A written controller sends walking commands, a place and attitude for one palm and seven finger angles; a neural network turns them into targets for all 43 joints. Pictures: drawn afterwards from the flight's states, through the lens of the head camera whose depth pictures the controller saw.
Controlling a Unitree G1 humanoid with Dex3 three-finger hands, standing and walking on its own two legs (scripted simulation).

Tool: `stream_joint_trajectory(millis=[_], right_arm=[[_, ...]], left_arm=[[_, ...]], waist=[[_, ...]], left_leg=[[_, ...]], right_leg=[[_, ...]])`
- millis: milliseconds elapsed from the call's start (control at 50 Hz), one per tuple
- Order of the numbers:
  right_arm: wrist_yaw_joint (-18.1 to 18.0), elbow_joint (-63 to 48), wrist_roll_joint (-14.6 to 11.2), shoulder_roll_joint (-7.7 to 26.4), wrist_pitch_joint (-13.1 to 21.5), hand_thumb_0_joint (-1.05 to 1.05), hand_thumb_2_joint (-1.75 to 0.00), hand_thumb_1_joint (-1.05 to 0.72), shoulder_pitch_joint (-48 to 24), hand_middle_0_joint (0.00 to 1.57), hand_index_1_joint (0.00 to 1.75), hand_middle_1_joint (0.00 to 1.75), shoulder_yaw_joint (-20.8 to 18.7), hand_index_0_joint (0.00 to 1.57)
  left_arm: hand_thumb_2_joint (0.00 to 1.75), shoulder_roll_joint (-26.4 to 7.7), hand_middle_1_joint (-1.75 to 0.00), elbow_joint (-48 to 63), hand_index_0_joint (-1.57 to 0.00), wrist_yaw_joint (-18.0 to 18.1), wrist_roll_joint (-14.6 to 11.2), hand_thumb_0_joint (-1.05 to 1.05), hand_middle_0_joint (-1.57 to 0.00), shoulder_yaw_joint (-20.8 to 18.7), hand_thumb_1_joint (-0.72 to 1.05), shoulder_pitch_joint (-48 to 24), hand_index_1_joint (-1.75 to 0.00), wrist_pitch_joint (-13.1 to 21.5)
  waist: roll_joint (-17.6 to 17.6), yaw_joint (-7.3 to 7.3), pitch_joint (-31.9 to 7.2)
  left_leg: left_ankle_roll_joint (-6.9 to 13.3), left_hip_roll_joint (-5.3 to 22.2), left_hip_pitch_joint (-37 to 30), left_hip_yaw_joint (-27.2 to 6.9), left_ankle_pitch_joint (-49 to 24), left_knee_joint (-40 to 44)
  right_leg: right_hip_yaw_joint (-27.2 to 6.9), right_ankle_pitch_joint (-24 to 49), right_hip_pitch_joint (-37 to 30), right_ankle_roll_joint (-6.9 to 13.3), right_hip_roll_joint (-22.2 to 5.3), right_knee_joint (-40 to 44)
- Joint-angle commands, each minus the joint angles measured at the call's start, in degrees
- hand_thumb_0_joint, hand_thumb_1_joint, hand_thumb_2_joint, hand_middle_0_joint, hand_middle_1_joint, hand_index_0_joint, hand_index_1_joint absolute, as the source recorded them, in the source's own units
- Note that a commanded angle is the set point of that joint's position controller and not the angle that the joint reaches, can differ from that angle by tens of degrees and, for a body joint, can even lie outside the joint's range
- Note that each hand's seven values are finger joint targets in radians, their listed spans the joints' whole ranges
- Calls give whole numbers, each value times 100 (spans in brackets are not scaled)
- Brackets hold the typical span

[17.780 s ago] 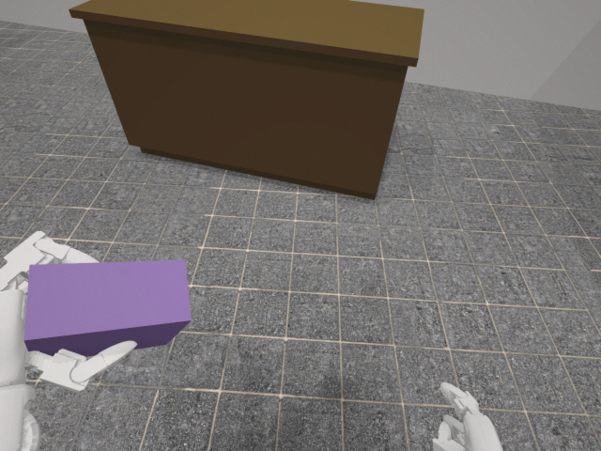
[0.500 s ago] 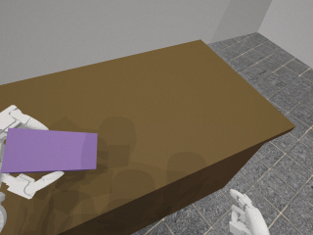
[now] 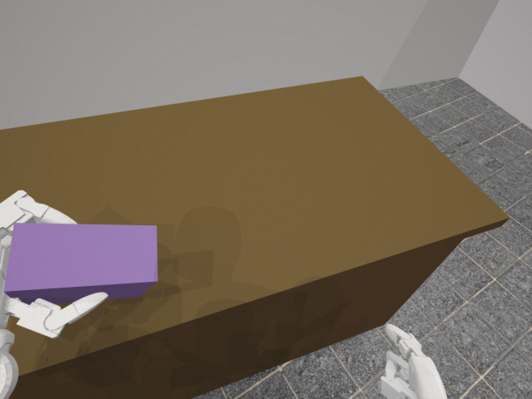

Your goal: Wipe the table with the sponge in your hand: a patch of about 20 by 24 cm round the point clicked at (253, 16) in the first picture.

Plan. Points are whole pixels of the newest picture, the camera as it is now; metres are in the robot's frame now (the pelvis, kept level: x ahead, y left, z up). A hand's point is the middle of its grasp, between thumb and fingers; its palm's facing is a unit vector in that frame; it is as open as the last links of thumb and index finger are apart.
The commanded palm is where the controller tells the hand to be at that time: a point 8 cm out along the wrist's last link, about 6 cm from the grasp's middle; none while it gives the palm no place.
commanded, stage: come to a stop and stand still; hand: left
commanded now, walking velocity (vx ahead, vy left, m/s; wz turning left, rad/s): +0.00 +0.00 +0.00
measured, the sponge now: (109, 265) +0.23 +0.21 +0.13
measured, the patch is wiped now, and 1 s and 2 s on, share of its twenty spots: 0.00 0.00 0.00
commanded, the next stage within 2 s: look again from close up in 0.52 s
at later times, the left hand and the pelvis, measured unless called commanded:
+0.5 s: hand (35, 285) +0.19 +0.26 +0.16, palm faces +0.33 -0.88 -0.33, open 10.4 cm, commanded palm +0.14 +0.30 +0.18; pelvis -0.03 +0.02 +0.00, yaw -1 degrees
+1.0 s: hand (69, 266) +0.24 +0.27 +0.11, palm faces +0.28 -0.89 -0.37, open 10.3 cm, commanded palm +0.18 +0.30 +0.18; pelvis +0.01 +0.02 +0.00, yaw -2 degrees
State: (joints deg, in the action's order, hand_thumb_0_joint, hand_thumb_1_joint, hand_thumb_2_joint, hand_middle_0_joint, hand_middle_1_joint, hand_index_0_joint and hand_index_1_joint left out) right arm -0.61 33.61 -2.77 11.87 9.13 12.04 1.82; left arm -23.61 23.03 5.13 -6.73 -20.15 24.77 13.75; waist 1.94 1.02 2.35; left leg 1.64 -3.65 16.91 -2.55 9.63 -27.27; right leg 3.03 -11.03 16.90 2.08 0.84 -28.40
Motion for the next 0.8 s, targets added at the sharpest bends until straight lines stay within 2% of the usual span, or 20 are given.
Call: stream_joint_trajectory(millis=[0, 60, 100, 120, 200, 280, 380, 400, 420, 480, 500, 580, 600, 620, 640, 660, 680, 700, 740, 780], right_arm=[[-32, -913, -18, 810, 461, 0, -90, -90, -571, 20, 30, 30, -301, 20], [-1, -865, 43, 788, 559, 0, -90, -90, -426, 20, 30, 30, -282, 20], [-4, -869, 26, 837, 591, 0, -90, -90, -523, 20, 30, 30, -308, 20], [-8, -844, 63, 793, 587, 0, -90, -90, -440, 20, 30, 30, -288, 20], [-21, -866, 41, 822, 575, 0, -90, -90, -548, 20, 30, 30, -308, 20], [-27, -875, 41, 799, 540, 0, -90, -90, -434, 20, 30, 30, -326, 20], [-43, -906, 52, 784, 557, 0, -90, -90, -429, 20, 30, 30, -334, 20], [-54, -908, 31, 802, 551, 0, -90, -90, -564, 20, 30, 30, -330, 20], [-53, -890, 57, 795, 552, 0, -90, -90, -502, 20, 30, 30, -326, 20], [-56, -921, 65, 801, 574, 0, -90, -90, -482, 20, 30, 30, -327, 20], [-66, -909, 56, 828, 557, 0, -90, -90, -590, 20, 30, 30, -320, 20], [-83, -938, 85, 773, 544, 0, -90, -90, -507, 20, 30, 30, -328, 20], [-527, -1462, -354, 1195, 258, 0, -90, -90, 206, 20, 30, 30, 711, 20], [-469, -1164, -70, 425, 466, 0, -90, -90, -12, 20, 30, 30, 15, 20], [-223, -963, 142, 630, 412, 0, -90, -90, -401, 20, 30, 30, 98, 20], [-156, -924, 222, 1019, 383, 0, -90, -90, -379, 20, 30, 30, -135, 20], [-104, -926, 259, 1002, 368, 0, -90, -90, -167, 20, 30, 30, -257, 20], [-27, -878, 257, 961, 288, 0, -90, -90, -268, 20, 30, 30, -245, 20], [81, -1085, 225, 962, 276, 0, -90, -90, -104, 20, 30, 30, -271, 20], [170, -1045, 96, 903, 339, 0, -90, -90, -118, 20, 30, 30, -304, 20]], left_arm=[[130, -1188, -160, 1759, -120, 148, -8, 0, -120, -640, 10, -860, -160, 411], [130, -1077, -160, 1783, -120, 162, 52, 0, -120, -557, 10, -756, -160, 442], [130, -1244, -160, 1872, -120, 194, 74, 0, -120, -718, 10, -766, -160, 433], [130, -1089, -160, 1725, -120, 189, 59, 0, -120, -641, 10, -628, -160, 433], [130, -1150, -160, 1504, -120, 175, 44, 0, -120, -758, 10, -486, -160, 383], [130, -927, -160, 1212, -120, 110, 0, 0, -120, -588, 10, -445, -160, 330], [130, -924, -160, 1409, -120, 101, 53, 0, -120, -519, 10, -622, -160, 301], [130, -1078, -160, 1570, -120, 135, 68, 0, -120, -605, 10, -748, -160, 284], [130, -897, -160, 1558, -120, 126, 64, 0, -120, -470, 10, -720, -160, 290], [130, -943, -160, 1711, -120, 141, 106, 0, -120, -497, 10, -728, -160, 286], [130, -1102, -160, 1804, -120, 187, 136, 0, -120, -615, 10, -808, -160, 261], [130, -979, -160, 1726, -120, 177, 160, 0, -120, -601, 10, -657, -160, 259], [130, -5344, -160, 4110, -120, 211, 773, 0, -120, -2140, 10, -6166, -160, 1284], [130, -2520, -160, 1186, -120, 141, 792, 0, -120, -2006, 10, -3666, -160, 834], [130, -2017, -160, 944, -120, 120, 649, 0, -120, -1449, 10, -2986, -160, 593], [130, -2010, -160, 418, -120, 130, 565, 0, -120, -1370, 10, -2598, -160, 513], [130, -1744, -160, 194, -120, 28, 437, 0, -120, -1135, 10, -2055, -160, 513], [130, -1264, -160, -33, -120, -7, 290, 0, -120, -843, 10, -1243, -160, 396], [130, -967, -160, 632, -120, -48, 187, 0, -120, -530, 10, -530, -160, 303], [130, -603, -160, 700, -120, -30, 115, 0, -120, -308, 10, -142, -160, 260]], waist=[[-754, -25, -554], [-867, -18, -695], [-908, -8, -835], [-837, 0, -837], [-759, 11, -725], [-309, -6, -519], [-318, 2, -624], [-456, -1, -665], [-469, -2, -695], [-713, -5, -697], [-927, -7, -658], [-842, 19, -694], [-2478, -389, -750], [-860, -49, -994], [-182, -44, -546], [116, 76, -526], [247, 13, -805], [-106, -6, -934], [-402, 89, -759], [-95, 120, -390]], left_leg=[[111, 833, -129, -929, 1479, 809], [105, 914, 155, -1088, 1735, 1028], [49, 931, 0, -1114, 1519, 1041], [25, 963, 57, -1133, 1512, 1099], [-47, 950, 36, -1129, 1512, 1162], [-42, 918, 64, -1048, 1606, 1063], [-21, 861, -93, -899, 1461, 894], [-41, 841, -265, -855, 1348, 845], [-30, 856, -266, -851, 1340, 810], [-36, 886, -246, -911, 1508, 842], [-67, 943, -241, -1022, 1718, 1024], [-56, 988, 4, -1059, 1695, 1169], [347, 752, 1642, -529, 2909, 591], [283, 1185, 1331, -664, 2563, 560], [138, 812, 879, -389, 2125, 595], [-2, 533, 225, -239, 1810, 118], [-60, 492, -265, 0, 1543, -407], [-69, 569, -734, 59, 1390, -592], [-20, 627, -353, -33, 1632, -22], [24, 675, -214, -112, 1891, 262]], right_leg=[[-947, -1401, 140, -22, -846, 928], [-749, -1172, -184, -55, -726, 681], [-690, -955, -242, -57, -716, 565], [-594, -854, -288, -71, -699, 508], [-586, -915, -195, -83, -704, 577], [-651, -1219, 30, -86, -756, 836], [-695, -1192, -14, -58, -787, 926], [-718, -1210, 38, -49, -812, 935], [-705, -1162, 25, -37, -805, 927], [-725, -1282, 74, -25, -809, 898], [-683, -1349, 92, -43, -757, 786], [-610, -942, -256, -63, -684, 649], [-726, -1005, -1343, -482, -64, -186], [-340, -1690, -582, -315, -501, -99], [-392, -2035, -146, -199, -418, 562], [-870, -1833, 432, 13, -437, 922], [-1214, -1780, 786, 173, -721, 1078], [-1220, -1834, 1125, 250, -836, 1000], [-1179, -1784, 811, 200, -795, 975], [-1005, -2010, 838, 90, -690, 1055]])
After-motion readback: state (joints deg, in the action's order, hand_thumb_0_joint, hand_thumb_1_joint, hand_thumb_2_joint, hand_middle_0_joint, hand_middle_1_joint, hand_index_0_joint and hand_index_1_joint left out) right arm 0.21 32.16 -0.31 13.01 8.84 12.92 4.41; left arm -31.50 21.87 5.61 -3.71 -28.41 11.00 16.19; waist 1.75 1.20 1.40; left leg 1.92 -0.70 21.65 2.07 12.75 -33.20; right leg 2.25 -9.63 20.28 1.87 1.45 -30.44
